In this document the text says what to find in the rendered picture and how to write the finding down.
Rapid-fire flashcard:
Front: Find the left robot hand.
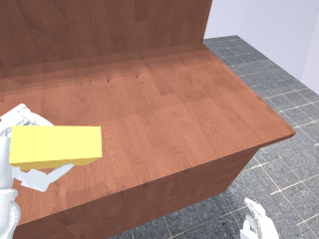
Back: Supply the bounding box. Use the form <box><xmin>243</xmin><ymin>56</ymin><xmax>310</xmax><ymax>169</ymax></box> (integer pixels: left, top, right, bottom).
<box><xmin>0</xmin><ymin>104</ymin><xmax>74</xmax><ymax>192</ymax></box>

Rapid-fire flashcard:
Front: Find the table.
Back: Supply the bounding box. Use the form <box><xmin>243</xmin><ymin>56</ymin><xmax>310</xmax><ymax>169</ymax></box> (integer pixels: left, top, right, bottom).
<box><xmin>0</xmin><ymin>0</ymin><xmax>297</xmax><ymax>239</ymax></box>

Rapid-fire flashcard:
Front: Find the robot left forearm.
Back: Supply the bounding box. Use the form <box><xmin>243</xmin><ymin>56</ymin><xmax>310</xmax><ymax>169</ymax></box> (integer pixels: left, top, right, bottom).
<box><xmin>0</xmin><ymin>188</ymin><xmax>21</xmax><ymax>239</ymax></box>

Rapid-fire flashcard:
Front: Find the sponge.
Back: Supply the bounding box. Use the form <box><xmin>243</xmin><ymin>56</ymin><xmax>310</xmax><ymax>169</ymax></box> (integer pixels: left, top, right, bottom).
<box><xmin>9</xmin><ymin>125</ymin><xmax>102</xmax><ymax>171</ymax></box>

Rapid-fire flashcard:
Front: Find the right robot hand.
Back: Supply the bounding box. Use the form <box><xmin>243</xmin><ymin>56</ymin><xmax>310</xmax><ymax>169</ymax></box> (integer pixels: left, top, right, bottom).
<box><xmin>239</xmin><ymin>198</ymin><xmax>279</xmax><ymax>239</ymax></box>

